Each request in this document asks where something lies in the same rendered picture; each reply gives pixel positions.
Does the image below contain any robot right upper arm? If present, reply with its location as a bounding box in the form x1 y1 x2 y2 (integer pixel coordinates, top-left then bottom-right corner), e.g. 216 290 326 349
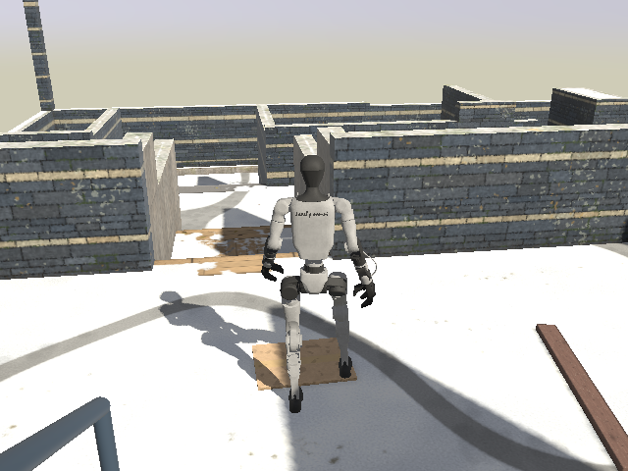
333 197 359 253

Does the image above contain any right robot hand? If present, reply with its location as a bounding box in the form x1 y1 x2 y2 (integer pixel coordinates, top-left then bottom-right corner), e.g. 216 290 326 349
353 280 376 308

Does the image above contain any robot right shin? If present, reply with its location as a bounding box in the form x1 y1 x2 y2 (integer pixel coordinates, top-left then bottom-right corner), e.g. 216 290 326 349
336 304 349 366

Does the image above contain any robot shin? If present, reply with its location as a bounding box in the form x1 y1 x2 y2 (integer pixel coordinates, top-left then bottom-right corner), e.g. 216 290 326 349
286 334 301 399
336 304 349 366

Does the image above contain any left robot forearm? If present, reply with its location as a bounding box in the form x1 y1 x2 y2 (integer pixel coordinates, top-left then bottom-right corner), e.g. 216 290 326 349
262 235 278 268

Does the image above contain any right robot forearm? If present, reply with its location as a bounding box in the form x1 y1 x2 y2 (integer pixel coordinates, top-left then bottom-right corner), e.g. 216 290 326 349
350 238 373 285

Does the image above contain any robot left upper arm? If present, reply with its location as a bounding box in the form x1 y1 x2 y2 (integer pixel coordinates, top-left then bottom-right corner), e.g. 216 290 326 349
267 197 293 250

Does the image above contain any robot left shin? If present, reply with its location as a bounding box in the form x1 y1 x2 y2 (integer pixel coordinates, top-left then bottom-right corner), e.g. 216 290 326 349
286 334 301 399

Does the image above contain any left robot hand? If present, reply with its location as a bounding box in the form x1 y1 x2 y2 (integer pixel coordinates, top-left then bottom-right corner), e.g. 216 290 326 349
261 263 284 282

